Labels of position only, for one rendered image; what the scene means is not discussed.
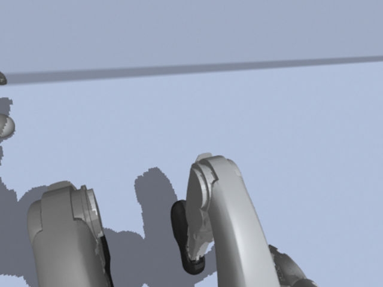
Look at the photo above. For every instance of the left robot foot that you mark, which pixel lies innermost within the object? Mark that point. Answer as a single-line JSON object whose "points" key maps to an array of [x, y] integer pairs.
{"points": [[107, 261]]}

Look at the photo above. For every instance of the right robot foot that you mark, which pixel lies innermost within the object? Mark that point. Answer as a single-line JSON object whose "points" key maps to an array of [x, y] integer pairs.
{"points": [[180, 229]]}

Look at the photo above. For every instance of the right robot hand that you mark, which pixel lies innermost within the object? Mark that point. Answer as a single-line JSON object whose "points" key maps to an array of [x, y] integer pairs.
{"points": [[287, 270]]}

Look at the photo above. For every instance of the ball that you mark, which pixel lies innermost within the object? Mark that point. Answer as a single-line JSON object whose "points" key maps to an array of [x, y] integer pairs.
{"points": [[7, 126]]}

